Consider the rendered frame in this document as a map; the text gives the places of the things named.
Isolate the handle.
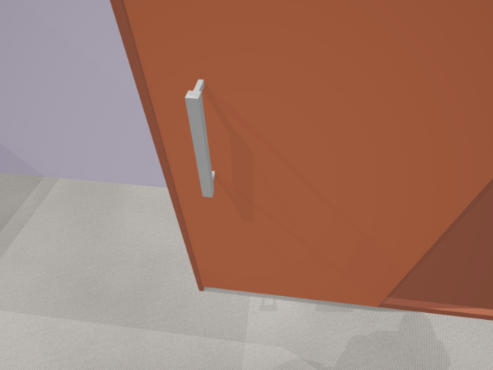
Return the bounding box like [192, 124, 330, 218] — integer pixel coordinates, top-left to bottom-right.
[185, 79, 215, 197]

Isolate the wardrobe door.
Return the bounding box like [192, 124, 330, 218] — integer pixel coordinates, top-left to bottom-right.
[123, 0, 493, 307]
[387, 178, 493, 309]

